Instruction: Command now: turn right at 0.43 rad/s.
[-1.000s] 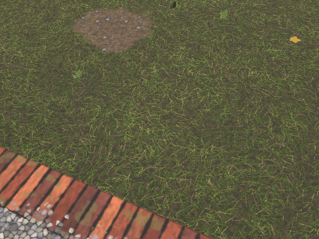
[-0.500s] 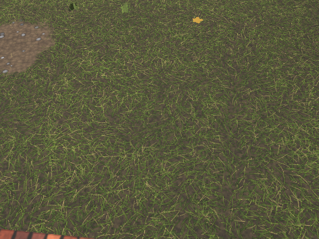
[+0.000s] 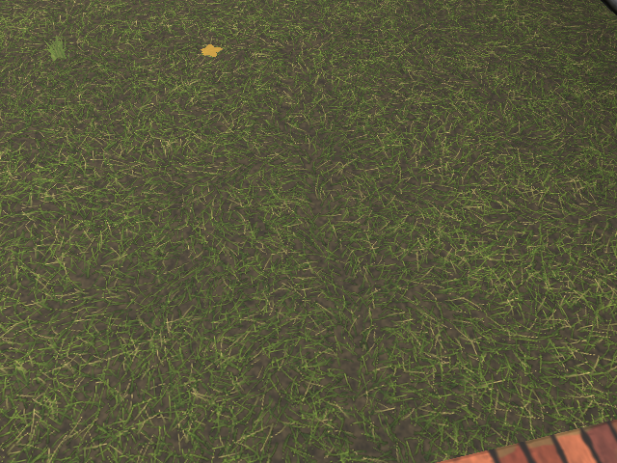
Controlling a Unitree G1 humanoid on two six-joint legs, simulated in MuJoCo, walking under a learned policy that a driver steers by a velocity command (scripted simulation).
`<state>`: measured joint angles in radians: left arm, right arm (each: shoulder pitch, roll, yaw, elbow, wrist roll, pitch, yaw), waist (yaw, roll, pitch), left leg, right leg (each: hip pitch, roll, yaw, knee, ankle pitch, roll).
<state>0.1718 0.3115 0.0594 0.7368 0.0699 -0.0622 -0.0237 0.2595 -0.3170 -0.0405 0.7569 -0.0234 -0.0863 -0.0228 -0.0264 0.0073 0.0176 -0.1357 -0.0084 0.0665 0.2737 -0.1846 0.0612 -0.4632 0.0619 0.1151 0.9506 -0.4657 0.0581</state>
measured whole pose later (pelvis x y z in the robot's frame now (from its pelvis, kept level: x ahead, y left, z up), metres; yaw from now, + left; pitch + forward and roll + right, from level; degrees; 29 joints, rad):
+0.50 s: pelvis +0.06 -0.05 -0.01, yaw -2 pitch +0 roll +0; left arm 0.26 0.26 0.04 0.77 0.08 -0.13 -0.02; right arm 0.32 -0.26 -0.04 0.86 -0.06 -0.07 0.04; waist -0.01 0.01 0.05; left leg -0.23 0.01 -0.02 0.77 -0.41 0.11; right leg -0.11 0.01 -0.08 0.38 -0.27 -0.05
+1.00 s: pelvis +0.28 -0.03 -0.04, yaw +13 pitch +0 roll +2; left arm 0.19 0.27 -0.02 0.78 0.10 -0.08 -0.03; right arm 0.44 -0.27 -0.04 0.94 -0.07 -0.14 0.06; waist -0.08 -0.01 0.01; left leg -0.34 -0.17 -0.07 0.76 -0.41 0.12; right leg -0.58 -0.04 0.13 1.34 -0.47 0.03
